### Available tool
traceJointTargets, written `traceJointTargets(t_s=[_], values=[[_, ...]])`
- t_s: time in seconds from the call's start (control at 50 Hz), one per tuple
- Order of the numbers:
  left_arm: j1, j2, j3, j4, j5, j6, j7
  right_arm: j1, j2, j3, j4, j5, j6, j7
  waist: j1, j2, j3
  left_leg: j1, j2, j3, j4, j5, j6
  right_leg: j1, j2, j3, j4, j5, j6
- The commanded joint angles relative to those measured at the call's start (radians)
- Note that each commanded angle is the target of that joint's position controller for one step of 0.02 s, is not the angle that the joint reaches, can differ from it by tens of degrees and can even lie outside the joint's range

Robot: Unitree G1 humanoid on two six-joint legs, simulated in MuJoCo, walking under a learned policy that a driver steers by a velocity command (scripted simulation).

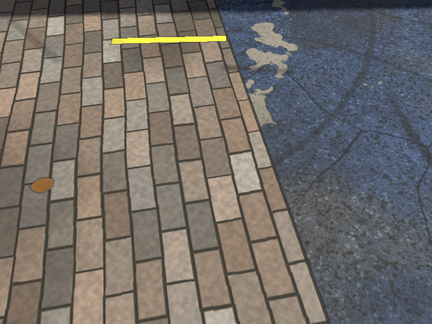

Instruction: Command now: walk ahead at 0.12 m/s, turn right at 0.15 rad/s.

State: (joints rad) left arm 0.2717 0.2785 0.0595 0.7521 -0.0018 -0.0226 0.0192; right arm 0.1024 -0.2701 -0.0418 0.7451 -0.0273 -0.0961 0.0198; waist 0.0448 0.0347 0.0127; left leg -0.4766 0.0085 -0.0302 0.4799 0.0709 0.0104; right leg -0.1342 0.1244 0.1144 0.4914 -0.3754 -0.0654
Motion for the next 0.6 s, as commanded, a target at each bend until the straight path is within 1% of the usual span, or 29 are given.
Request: traceJointTargets(t_s=[0.02, 0.04, 0.06, 0.08, 0.1, 0.12, 0.14, 0.16, 0.18, 0.2, 0.22, 0.24, 0.26, 0.28, 0.3, 0.32, 0.34, 0.36, 0.38, 0.42, 0.5, 0.6], values=[[0.129, 0.055, 0.007, -0.039, 0.018, -0.022, 0.001, 0.084, -0.189, -0.045, -0.057, -0.036, -0.019, -0.013, -0.002, 0.079, -0.245, 0.511, 0.245, -0.22, 0.027, 0.732, 0.191, -0.174, -0.096, 0.069, 0.286, 0.284, 0.021], [0.167, 0.065, 0.0, -0.018, 0.011, -0.018, 0.001, 0.134, -0.108, -0.03, -0.037, -0.022, -0.002, -0.014, -0.041, 0.196, -0.339, 0.596, 0.362, -0.364, 0.01, 0.763, 0.315, -0.255, -0.064, 0.036, 0.446, -0.188, 0.08], [0.112, 0.121, 0.012, -0.026, 0.004, 0.0, -0.002, 0.143, -0.063, -0.012, -0.025, 0.007, 0.012, -0.009, -0.058, 0.152, -0.311, 0.558, 0.367, -0.419, -0.033, 0.543, 0.319, -0.305, -0.088, 0.042, 0.517, -0.344, 0.107], [0.062, 0.126, 0.018, -0.032, -0.003, 0.023, 0.002, 0.116, -0.073, -0.012, -0.02, 0.017, 0.025, -0.006, -0.056, 0.09, -0.252, 0.497, 0.338, -0.417, -0.07, 0.285, 0.282, -0.34, -0.113, 0.038, 0.555, -0.321, 0.125], [0.033, 0.119, 0.02, -0.029, -0.006, 0.047, 0.008, 0.069, -0.083, -0.011, -0.025, 0.017, 0.037, -0.006, -0.047, 0.063, -0.19, 0.41, 0.311, -0.392, -0.115, 0.071, 0.251, -0.349, -0.133, 0.021, 0.551, -0.275, 0.137], [0.023, 0.112, 0.022, -0.025, -0.004, 0.067, 0.011, 0.011, -0.093, -0.012, -0.035, 0.014, 0.047, -0.006, -0.032, 0.064, -0.132, 0.308, 0.279, -0.35, -0.16, -0.088, 0.219, -0.32, -0.153, 0.009, 0.496, -0.228, 0.141], [0.028, 0.091, 0.018, -0.019, -0.004, 0.078, 0.014, -0.036, -0.102, -0.014, -0.041, 0.007, 0.057, -0.007, -0.013, 0.094, -0.097, 0.221, 0.234, -0.295, -0.193, -0.201, 0.185, -0.262, -0.161, -0.012, 0.396, -0.191, 0.14], [0.04, 0.067, 0.012, -0.004, -0.002, 0.079, 0.015, -0.062, -0.104, -0.017, -0.043, 0.003, 0.067, -0.009, -0.007, 0.117, -0.079, 0.157, 0.191, -0.237, -0.21, -0.243, 0.166, -0.19, -0.151, -0.044, 0.306, -0.146, 0.138], [0.049, 0.052, 0.009, 0.011, 0.003, 0.074, 0.015, -0.057, -0.103, -0.018, -0.037, 0.002, 0.073, -0.013, -0.01, 0.127, -0.087, 0.14, 0.168, -0.199, -0.21, -0.265, 0.159, -0.135, -0.143, -0.063, 0.235, -0.069, 0.131], [0.067, 0.048, 0.01, 0.029, 0.005, 0.069, 0.014, -0.048, -0.101, -0.018, -0.028, 0.006, 0.076, -0.017, -0.005, 0.12, -0.105, 0.139, 0.155, -0.174, -0.2, -0.3, 0.155, -0.083, -0.136, -0.079, 0.16, 0.026, 0.121], [0.083, 0.045, 0.012, 0.046, 0.008, 0.064, 0.011, -0.044, -0.096, -0.016, -0.021, 0.014, 0.078, -0.02, 0.003, 0.111, -0.115, 0.129, 0.147, -0.155, -0.192, -0.358, 0.146, -0.029, -0.127, -0.098, 0.077, 0.121, 0.108], [0.079, 0.043, 0.012, 0.052, 0.015, 0.062, 0.008, -0.028, -0.082, -0.011, -0.01, 0.019, 0.078, -0.022, 0.001, 0.1, -0.112, 0.113, 0.134, -0.144, -0.189, -0.438, 0.122, 0.006, -0.123, -0.106, 0.021, 0.166, 0.092], [0.054, 0.056, 0.012, 0.041, 0.029, 0.06, 0.008, -0.005, -0.062, -0.004, 0.004, 0.019, 0.075, -0.021, -0.008, 0.072, -0.096, 0.088, 0.118, -0.135, -0.184, -0.526, 0.079, 0.02, -0.157, -0.069, -0.011, 0.196, 0.071], [0.023, 0.087, 0.013, 0.019, 0.034, 0.058, 0.012, 0.002, -0.059, -0.001, 0.011, 0.011, 0.072, -0.019, -0.027, 0.03, -0.061, 0.071, 0.093, -0.113, -0.15, -0.569, 0.041, -0.012, -0.216, -0.006, -0.054, 0.154, 0.041], [0.01, 0.125, 0.025, 0.04, 0.024, 0.053, 0.013, 0.009, -0.061, -0.007, 0.006, 0.01, 0.071, -0.018, -0.067, -0.089, -0.016, 0.141, 0.032, -0.038, -0.123, -0.51, 0.012, -0.162, -0.205, 0.0, -0.058, -0.042, 0.012], [-0.014, 0.084, 0.016, 0.035, 0.021, 0.041, 0.011, -0.013, -0.066, -0.006, 0.011, 0.004, 0.069, -0.021, -0.054, -0.096, 0.001, 0.215, 0.027, -0.028, -0.069, -0.429, 0.001, -0.233, -0.195, -0.002, -0.093, -0.105, 0.017], [-0.022, 0.063, 0.009, 0.042, 0.025, 0.029, 0.012, -0.009, -0.057, -0.007, 0.016, 0.009, 0.068, -0.023, -0.062, -0.108, 0.001, 0.247, 0.026, -0.024, -0.044, -0.371, 0.008, -0.252, -0.197, -0.002, -0.108, -0.089, 0.032], [-0.028, 0.067, 0.01, 0.045, 0.024, 0.018, 0.012, 0.002, -0.052, -0.007, 0.028, 0.013, 0.069, -0.028, -0.067, -0.107, 0.002, 0.26, 0.03, -0.026, -0.029, -0.324, 0.019, -0.249, -0.192, -0.007, -0.106, -0.037, 0.046], [-0.025, 0.064, 0.01, 0.05, 0.02, 0.008, 0.011, 0.014, -0.055, -0.008, 0.038, 0.014, 0.07, -0.031, -0.065, -0.1, -0.001, 0.258, 0.027, -0.022, -0.017, -0.276, 0.025, -0.229, -0.189, -0.012, -0.094, 0.015, 0.054], [0.007, 0.065, 0.009, 0.067, 0.014, -0.003, 0.012, 0.023, -0.05, -0.009, 0.056, 0.017, 0.07, -0.032, -0.057, -0.081, -0.02, 0.267, 0.027, -0.019, -0.001, -0.19, 0.031, -0.194, -0.185, -0.019, -0.07, 0.101, 0.058], [0.034, 0.06, 0.006, 0.092, 0.009, -0.002, 0.015, 0.023, -0.05, -0.013, 0.089, 0.022, 0.076, -0.032, -0.047, -0.058, -0.03, 0.287, 0.028, -0.017, 0.018, -0.089, 0.026, -0.163, -0.177, -0.031, -0.051, 0.185, 0.055], [0.042, 0.051, 0.003, 0.121, 0.006, 0.001, 0.016, 0.023, -0.057, -0.018, 0.136, 0.026, 0.088, -0.039, -0.044, -0.037, -0.03, 0.304, 0.029, -0.019, 0.025, -0.041, 0.022, -0.137, -0.168, -0.044, -0.046, 0.248, 0.054]])
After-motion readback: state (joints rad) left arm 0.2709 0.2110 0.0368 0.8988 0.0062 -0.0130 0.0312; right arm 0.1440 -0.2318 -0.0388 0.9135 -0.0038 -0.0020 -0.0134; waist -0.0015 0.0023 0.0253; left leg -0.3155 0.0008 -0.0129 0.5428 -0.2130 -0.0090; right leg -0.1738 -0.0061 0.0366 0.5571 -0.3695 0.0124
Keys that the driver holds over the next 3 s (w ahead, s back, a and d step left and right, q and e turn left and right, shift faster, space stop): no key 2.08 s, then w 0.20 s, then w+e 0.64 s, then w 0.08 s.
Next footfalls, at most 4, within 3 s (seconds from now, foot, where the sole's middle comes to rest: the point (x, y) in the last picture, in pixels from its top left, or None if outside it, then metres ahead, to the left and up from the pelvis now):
0.26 right None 0.07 -0.14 -0.77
2.82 right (289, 316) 0.51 -0.16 -0.77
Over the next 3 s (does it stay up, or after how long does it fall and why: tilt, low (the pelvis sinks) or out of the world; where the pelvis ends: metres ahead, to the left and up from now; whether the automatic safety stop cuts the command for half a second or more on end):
stays up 0.45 -0.08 0.01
